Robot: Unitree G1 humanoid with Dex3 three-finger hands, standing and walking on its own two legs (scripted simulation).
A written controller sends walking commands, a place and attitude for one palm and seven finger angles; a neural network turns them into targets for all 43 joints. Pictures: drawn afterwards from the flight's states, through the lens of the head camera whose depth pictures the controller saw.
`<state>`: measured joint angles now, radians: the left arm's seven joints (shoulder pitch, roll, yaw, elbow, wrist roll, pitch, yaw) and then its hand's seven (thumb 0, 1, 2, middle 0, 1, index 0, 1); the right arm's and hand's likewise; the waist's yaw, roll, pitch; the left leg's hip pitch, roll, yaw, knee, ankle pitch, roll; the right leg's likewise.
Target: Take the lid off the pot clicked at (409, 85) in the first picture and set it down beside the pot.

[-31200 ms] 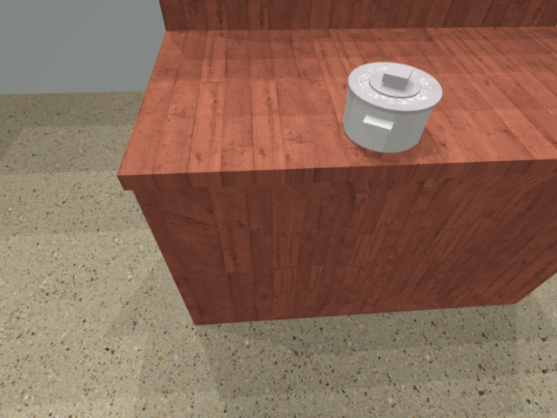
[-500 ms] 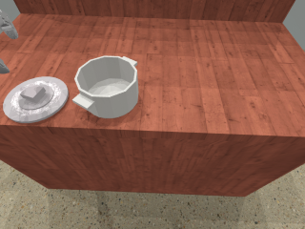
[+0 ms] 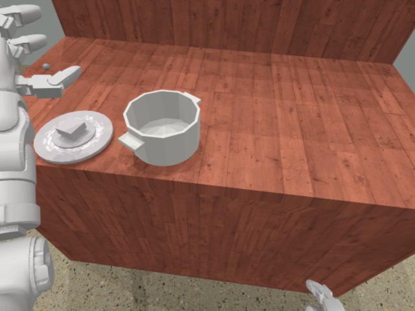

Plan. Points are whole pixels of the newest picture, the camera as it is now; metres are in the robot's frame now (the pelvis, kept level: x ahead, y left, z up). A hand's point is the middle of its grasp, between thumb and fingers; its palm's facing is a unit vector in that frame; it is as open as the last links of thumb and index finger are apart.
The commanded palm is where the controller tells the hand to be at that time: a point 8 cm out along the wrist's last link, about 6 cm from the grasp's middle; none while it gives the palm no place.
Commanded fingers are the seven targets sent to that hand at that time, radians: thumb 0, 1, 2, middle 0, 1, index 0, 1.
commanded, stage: draw the hand back to the body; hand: left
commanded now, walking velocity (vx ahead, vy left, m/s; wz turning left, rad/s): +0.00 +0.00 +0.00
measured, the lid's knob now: (71, 127) +0.49 +0.35 +0.06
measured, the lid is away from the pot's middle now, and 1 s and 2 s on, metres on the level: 0.22 0.22 0.22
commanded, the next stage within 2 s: step back with the hand held close in 1.46 s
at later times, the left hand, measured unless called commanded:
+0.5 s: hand (29, 108) +0.31 +0.26 +0.26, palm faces +0.52 -0.83 -0.19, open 8.6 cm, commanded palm +0.26 +0.29 +0.26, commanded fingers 0.00 0.80 0.88 -0.22 -0.35 -0.22 -0.35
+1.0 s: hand out of the picture +0.21 +0.25 +0.26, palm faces +0.52 -0.83 -0.21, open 7.5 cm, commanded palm +0.16 +0.28 +0.25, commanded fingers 0.00 0.90 0.90 -0.20 -0.30 -0.20 -0.30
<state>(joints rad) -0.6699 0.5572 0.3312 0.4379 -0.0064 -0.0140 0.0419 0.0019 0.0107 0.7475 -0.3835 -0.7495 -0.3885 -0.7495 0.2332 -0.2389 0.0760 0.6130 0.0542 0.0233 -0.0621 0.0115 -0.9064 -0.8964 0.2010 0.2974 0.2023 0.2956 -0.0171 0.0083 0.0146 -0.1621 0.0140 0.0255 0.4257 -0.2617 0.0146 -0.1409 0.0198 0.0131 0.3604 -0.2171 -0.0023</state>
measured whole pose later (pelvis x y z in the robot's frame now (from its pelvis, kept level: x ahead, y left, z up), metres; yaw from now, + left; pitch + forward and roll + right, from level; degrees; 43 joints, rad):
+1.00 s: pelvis -0.02 -0.01 +0.00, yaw +1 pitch -7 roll -1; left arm 0.05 0.37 0.41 -0.32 -0.12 -0.08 0.09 0.02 0.88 0.90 -0.20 -0.30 -0.21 -0.30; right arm 0.14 -0.22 0.04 0.70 0.01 -0.09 -0.07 0.02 -0.91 -0.90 0.20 0.30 0.20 0.30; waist 0.06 0.06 0.05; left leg -0.03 0.02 0.02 0.36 -0.21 0.00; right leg -0.01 0.03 0.00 0.31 -0.18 -0.01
